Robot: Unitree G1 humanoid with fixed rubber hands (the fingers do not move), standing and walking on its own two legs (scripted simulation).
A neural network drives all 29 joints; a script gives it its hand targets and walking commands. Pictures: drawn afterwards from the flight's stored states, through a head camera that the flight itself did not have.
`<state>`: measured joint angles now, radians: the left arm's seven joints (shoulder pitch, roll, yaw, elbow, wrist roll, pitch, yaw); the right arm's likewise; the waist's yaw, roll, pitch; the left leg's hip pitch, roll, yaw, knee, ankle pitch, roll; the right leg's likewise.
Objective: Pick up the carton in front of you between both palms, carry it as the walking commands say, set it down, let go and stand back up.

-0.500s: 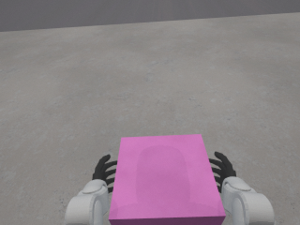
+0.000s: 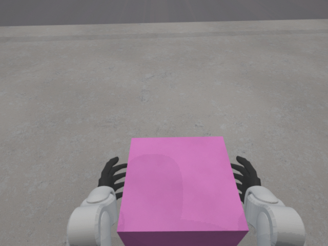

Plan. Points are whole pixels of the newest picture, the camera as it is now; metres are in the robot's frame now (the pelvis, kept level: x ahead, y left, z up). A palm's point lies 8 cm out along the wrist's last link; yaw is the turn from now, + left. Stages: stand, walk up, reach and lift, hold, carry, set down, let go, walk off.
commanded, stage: carry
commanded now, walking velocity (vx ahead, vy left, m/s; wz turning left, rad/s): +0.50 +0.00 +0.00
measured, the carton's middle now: (177, 203) +0.25 -0.01 +0.01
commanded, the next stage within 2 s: none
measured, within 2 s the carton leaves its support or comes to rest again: neither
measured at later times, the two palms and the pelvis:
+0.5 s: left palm (138, 107) +0.55 +0.11 +0.07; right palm (226, 104) +0.57 -0.19 +0.06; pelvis +0.32 -0.06 +0.00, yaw +4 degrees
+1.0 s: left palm (132, 58) +0.89 +0.16 +0.07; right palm (198, 57) +0.89 -0.14 +0.08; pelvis +0.64 +0.01 +0.00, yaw -1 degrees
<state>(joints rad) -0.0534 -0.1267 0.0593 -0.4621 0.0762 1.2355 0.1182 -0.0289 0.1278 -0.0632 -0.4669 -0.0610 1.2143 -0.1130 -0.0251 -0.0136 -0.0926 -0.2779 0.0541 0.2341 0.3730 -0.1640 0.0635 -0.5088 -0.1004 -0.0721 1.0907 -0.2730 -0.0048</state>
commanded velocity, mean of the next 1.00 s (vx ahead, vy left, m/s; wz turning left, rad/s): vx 0.40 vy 0.00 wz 0.00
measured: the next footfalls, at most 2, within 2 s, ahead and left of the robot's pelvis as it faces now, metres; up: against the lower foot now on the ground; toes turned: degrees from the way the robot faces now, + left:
right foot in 0.30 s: +0.39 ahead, -0.14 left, +0.00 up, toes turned -10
left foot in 0.82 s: +0.73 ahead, +0.09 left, +0.00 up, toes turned +6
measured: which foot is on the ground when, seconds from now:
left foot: down 0.00-0.32, up 0.34-0.80, down 0.82-1.00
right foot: up 0.00-0.28, down 0.30-0.86, up 0.88-1.00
